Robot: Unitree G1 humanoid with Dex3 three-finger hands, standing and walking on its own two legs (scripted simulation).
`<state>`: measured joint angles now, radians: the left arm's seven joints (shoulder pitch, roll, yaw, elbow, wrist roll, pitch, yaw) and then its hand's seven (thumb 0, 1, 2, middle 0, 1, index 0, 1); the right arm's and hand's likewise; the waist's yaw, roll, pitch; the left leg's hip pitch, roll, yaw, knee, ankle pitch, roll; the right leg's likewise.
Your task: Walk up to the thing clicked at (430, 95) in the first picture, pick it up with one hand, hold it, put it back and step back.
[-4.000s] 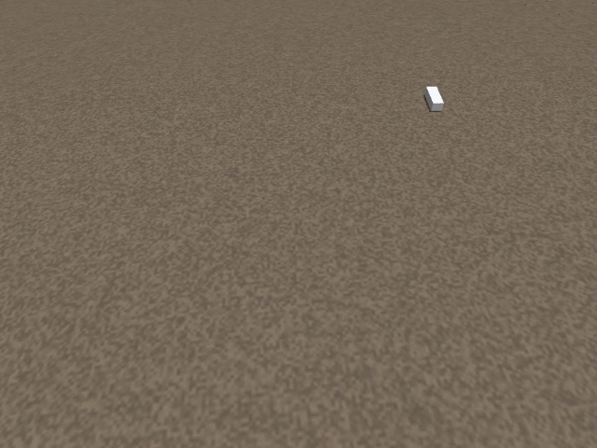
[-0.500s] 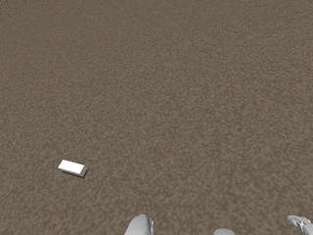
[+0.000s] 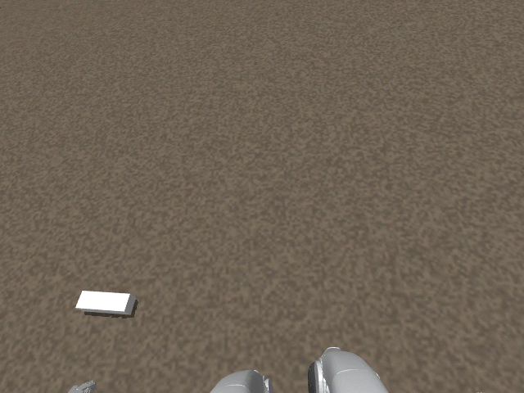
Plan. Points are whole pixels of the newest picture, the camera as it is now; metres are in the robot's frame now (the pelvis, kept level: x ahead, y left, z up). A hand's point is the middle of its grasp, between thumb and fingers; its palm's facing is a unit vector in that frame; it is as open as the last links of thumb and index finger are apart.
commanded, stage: walk up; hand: left
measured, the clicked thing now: (106, 302) +0.49 +0.70 -0.71
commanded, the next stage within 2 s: none
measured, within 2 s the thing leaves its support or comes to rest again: neither
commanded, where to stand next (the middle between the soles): +0.07 +0.47 m, yaw -8 degrees
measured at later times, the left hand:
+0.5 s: hand out of the picture +0.07 +0.57 -0.14, palm faces -0.04 -0.79 -0.61, open 7.4 cm
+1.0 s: hand out of the picture +0.08 +0.72 -0.08, palm faces -0.05 -0.76 -0.64, open 7.4 cm
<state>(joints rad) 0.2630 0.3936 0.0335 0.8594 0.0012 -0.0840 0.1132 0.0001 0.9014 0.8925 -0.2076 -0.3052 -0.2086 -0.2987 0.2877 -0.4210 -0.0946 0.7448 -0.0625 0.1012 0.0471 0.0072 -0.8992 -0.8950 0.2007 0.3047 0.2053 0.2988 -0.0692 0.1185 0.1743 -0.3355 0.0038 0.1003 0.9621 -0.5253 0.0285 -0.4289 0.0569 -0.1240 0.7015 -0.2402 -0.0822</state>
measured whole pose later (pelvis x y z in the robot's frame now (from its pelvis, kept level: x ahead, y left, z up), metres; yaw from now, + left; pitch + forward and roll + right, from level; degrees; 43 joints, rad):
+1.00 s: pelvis -0.02 +0.41 +0.00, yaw -5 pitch -3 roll +1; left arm 0.28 0.42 0.06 0.84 0.04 -0.07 0.10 0.00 0.90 0.89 -0.21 -0.31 -0.21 -0.30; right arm 0.22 -0.50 -0.14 0.69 -0.04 0.11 0.07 0.00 -0.90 -0.89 0.20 0.30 0.21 0.30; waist 0.00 0.16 0.12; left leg -0.53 0.04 -0.21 1.26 -0.42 -0.03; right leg -0.43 -0.13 0.01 0.78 -0.31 0.01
